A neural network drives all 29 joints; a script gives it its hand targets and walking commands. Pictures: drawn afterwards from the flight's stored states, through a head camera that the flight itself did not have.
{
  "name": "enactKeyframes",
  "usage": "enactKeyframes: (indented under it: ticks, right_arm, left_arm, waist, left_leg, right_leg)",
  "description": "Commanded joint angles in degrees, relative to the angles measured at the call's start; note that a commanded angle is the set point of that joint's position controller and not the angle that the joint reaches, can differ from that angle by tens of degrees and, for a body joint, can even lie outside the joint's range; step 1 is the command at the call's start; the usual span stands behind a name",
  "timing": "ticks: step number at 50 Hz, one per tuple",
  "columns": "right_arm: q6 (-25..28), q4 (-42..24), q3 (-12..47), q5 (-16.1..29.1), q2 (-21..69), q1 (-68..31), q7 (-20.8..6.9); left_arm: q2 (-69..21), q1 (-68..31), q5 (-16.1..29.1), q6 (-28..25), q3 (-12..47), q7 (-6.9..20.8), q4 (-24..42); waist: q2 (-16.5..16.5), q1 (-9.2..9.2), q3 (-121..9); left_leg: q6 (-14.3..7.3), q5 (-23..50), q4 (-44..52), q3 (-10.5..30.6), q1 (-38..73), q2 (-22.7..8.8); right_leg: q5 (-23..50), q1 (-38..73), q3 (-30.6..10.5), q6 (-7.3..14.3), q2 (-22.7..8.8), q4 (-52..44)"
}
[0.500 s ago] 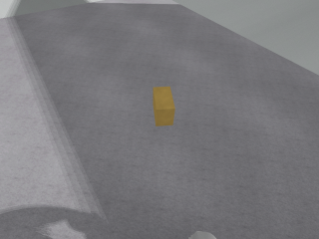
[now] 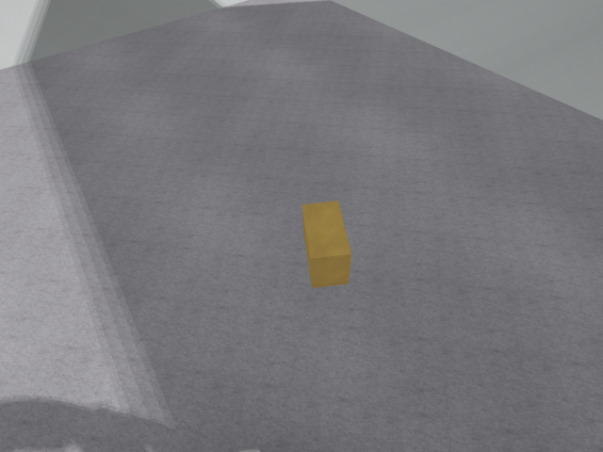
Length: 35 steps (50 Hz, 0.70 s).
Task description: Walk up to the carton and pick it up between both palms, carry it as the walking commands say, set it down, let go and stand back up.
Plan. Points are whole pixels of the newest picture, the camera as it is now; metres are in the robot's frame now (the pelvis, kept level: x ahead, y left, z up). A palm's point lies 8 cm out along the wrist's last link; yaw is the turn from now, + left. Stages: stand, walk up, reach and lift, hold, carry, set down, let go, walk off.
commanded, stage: walk up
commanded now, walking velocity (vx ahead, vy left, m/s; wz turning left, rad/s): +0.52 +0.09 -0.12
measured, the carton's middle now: (324, 244) +0.95 -0.06 -0.67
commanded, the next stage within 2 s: none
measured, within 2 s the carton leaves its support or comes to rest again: neither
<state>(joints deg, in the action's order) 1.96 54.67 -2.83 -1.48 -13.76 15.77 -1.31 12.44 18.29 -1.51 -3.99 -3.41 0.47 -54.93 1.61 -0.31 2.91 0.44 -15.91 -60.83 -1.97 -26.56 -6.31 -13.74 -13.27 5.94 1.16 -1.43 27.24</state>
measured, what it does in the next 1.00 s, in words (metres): walks ahead: left foot, then right foot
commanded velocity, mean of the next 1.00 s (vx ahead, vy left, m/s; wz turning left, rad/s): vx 0.37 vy -0.09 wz -0.03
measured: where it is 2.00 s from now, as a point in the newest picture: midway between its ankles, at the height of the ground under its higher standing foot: (311, 387)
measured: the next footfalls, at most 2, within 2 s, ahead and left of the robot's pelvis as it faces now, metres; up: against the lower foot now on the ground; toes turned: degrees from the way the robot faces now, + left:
left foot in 0.24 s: +0.27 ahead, +0.20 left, +0.00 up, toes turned +8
right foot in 0.74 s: +0.48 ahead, -0.10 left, +0.00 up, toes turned -7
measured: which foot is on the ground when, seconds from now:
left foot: up 0.00-0.22, down 0.24-0.74, up 0.76-1.00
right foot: down 0.00-0.24, up 0.26-0.72, down 0.74-1.00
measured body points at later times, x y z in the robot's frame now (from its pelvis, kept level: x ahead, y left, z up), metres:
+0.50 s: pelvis +0.24 +0.09 +0.01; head +0.28 +0.12 +0.46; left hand +0.35 +0.33 -0.15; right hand +0.19 -0.18 -0.11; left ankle +0.23 +0.20 -0.74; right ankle +0.29 -0.09 -0.66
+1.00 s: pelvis +0.41 +0.00 +0.01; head +0.43 -0.02 +0.46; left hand +0.41 +0.26 -0.13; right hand +0.48 -0.25 -0.15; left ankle +0.42 +0.15 -0.68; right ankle +0.44 -0.09 -0.74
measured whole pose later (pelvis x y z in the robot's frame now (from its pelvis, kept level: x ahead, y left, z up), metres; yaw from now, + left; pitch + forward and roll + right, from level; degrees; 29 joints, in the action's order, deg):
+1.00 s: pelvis +0.41 +0.00 +0.01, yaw +0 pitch +0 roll +1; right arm -0.2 58.0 -2.8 -0.9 -13.6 10.7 -0.6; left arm 10.8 18.3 -2.0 -3.1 -3.4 -0.2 -58.1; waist 2.6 -1.4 2.7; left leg 1.3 -19.8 -52.0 -4.3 -24.7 -5.9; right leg -9.4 -12.6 7.8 2.3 -2.0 22.1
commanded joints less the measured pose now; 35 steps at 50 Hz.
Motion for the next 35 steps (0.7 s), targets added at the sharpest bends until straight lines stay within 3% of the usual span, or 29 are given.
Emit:
enactKeyframes:
  ticks: [1,4,6,7,8,10,11,12,13,14,15,17,18,20,21,23,28,32,34,35]
  right_arm:
    - [-0.88,-1.89,0.14,0.07,-0.83,0.88,-1.43]
    - [-0.48,-2.90,0.80,0.84,-0.92,-6.72,-2.39]
    - [-0.14,-3.45,0.98,1.05,-0.89,-11.26,-2.70]
    - [0.22,-4.26,1.11,1.18,-1.42,-12.57,-2.64]
    - [0.45,-4.07,0.85,1.02,-2.45,-11.85,-2.38]
    - [1.38,-2.27,0.06,0.51,-4.42,-5.60,-1.47]
    - [2.02,0.06,-0.77,0.23,-6.82,1.67,-0.83]
    - [2.49,1.83,-2.05,-0.76,-11.29,10.27,-0.04]
    - [1.80,1.98,-3.84,-0.45,-20.42,17.47,1.37]
    - [1.41,2.45,-3.75,0.24,-19.17,17.20,1.52]
    - [1.77,1.71,-2.65,0.26,-14.90,11.31,1.38]
    - [2.71,0.81,-1.11,0.51,-8.05,3.28,1.17]
    - [3.11,0.80,-0.84,0.71,-7.05,2.92,1.21]
    - [3.72,1.92,-0.74,1.12,-7.24,5.77,1.42]
    - [3.86,2.53,-0.66,1.13,-7.16,7.20,1.59]
    - [3.75,3.24,-0.65,0.96,-7.25,8.73,1.87]
    - [2.73,3.86,-1.04,0.30,-7.89,9.53,2.22]
    - [1.71,4.13,-1.92,-0.11,-9.19,9.51,2.72]
    - [1.04,4.57,-2.43,-0.10,-10.27,9.23,3.11]
    - [0.65,4.82,-2.50,0.04,-10.30,8.82,3.17]
  left_arm:
    - [6.01,-0.84,0.06,-1.64,-0.72,0.12,2.88]
    - [7.95,-0.43,0.11,-1.33,-1.12,0.22,2.59]
    - [8.67,2.11,0.09,-1.01,-1.14,0.22,1.48]
    - [8.65,3.05,0.50,-0.59,-0.98,0.07,0.54]
    - [9.16,3.54,0.56,-0.15,-0.95,0.04,-0.20]
    - [9.23,3.21,0.68,0.30,-0.81,0.04,-0.34]
    - [8.29,3.56,0.78,0.51,-0.57,0.08,-0.05]
    - [5.72,4.71,0.72,0.53,0.08,0.01,0.87]
    - [3.68,7.09,0.99,0.90,-0.69,0.05,2.65]
    - [5.17,5.02,-0.07,1.49,-1.42,-0.07,1.83]
    - [4.67,3.52,-0.16,1.29,-1.10,0.24,1.99]
    - [2.93,3.68,-0.11,1.39,-0.49,0.75,1.27]
    - [2.65,4.33,-0.28,2.05,-0.70,1.12,0.70]
    - [2.35,2.82,-0.51,3.04,-0.89,1.43,0.99]
    - [1.97,1.22,-0.54,3.40,-0.77,1.51,1.30]
    - [1.47,-2.84,-0.51,3.95,-0.48,1.76,2.16]
    - [0.97,-11.00,-0.18,4.46,0.02,2.78,3.70]
    - [2.11,-14.59,0.32,4.52,-0.31,2.92,4.12]
    - [2.88,-14.30,0.27,4.36,-0.46,2.67,3.90]
    - [3.22,-12.42,0.18,4.05,-0.57,2.44,3.20]
  waist:
    - [-9.51,1.20,1.81]
    - [-11.92,-0.20,4.28]
    - [-12.51,-1.60,4.86]
    - [-15.08,-1.96,4.36]
    - [-15.30,-1.56,3.83]
    - [-9.14,1.60,1.70]
    - [-2.69,4.26,-2.58]
    - [7.78,7.28,-10.18]
    - [17.59,8.73,-14.46]
    - [11.21,7.83,-11.72]
    - [10.59,5.46,-7.51]
    - [9.24,1.16,-2.03]
    - [8.77,0.41,-2.18]
    - [7.47,0.30,-4.19]
    - [7.07,0.54,-4.44]
    - [7.71,1.32,-3.20]
    - [10.11,2.73,0.59]
    - [11.39,3.72,2.96]
    - [10.85,3.64,2.94]
    - [8.50,2.45,1.88]
  left_leg:
    - [1.42,4.51,10.23,-0.38,0.05,-1.69]
    - [1.74,8.93,21.25,-2.79,2.78,-0.04]
    - [1.70,9.43,25.22,-4.21,3.86,0.52]
    - [1.85,9.03,26.23,-4.83,5.33,0.52]
    - [1.89,7.74,26.81,-5.58,7.54,0.86]
    - [2.53,6.94,28.79,-7.08,17.34,1.48]
    - [2.07,5.45,30.17,-6.31,25.94,1.79]
    - [0.18,-0.29,33.32,7.12,35.56,-8.32]
    - [-4.35,-1.32,45.60,37.37,40.57,-26.90]
    - [-6.00,-1.03,46.40,38.22,36.14,-25.49]
    - [-5.65,0.83,47.04,31.60,30.70,-21.52]
    - [-4.93,11.70,46.08,18.04,22.20,-14.75]
    - [-4.74,20.00,45.16,13.07,20.92,-13.09]
    - [-5.27,35.53,42.86,8.53,22.10,-13.07]
    - [-5.54,39.53,42.41,7.11,22.43,-13.21]
    - [-6.10,40.43,43.19,4.95,22.17,-13.22]
    - [-5.31,30.85,46.41,0.80,19.65,-12.05]
    - [-4.92,24.43,47.15,0.43,19.77,-13.22]
    - [-4.67,22.97,45.22,1.02,20.77,-13.78]
    - [-4.09,22.48,41.06,-0.41,20.02,-12.57]
  right_leg:
    - [5.89,-2.83,-12.64,4.23,-14.15,-17.12]
    - [2.54,-2.94,-7.71,3.21,-12.83,-19.20]
    - [3.60,-0.86,-6.19,3.57,-13.01,-19.33]
    - [2.43,0.23,-4.45,4.00,-11.71,-18.80]
    - [1.59,0.32,-4.00,4.14,-11.25,-17.15]
    - [1.37,-3.27,-4.97,3.41,-9.80,-9.84]
    - [3.39,-4.74,-3.83,2.36,-7.23,0.64]
    - [-6.45,-11.00,-2.05,0.66,-4.21,18.35]
    - [-24.33,-22.06,-2.48,-1.68,1.83,33.83]
    - [-18.78,-24.55,-10.46,-1.55,-2.19,39.94]
    - [-13.39,-24.52,-10.95,-1.51,-3.47,41.04]
    - [-5.53,-21.54,-10.73,-2.28,-6.08,37.69]
    - [-3.18,-19.78,-8.90,-2.89,-5.63,36.97]
    - [-1.40,-19.02,-6.55,-3.97,-4.75,35.04]
    - [-0.47,-19.32,-5.62,-4.34,-4.53,33.81]
    - [1.41,-20.23,-4.03,-4.85,-4.30,29.78]
    - [6.64,-15.74,-1.17,-4.35,-3.56,16.12]
    - [4.96,-11.38,-0.24,-3.70,-3.25,6.27]
    - [2.67,-9.16,0.21,-3.19,-2.80,2.04]
    - [3.53,-5.12,1.17,-2.79,-2.39,-1.80]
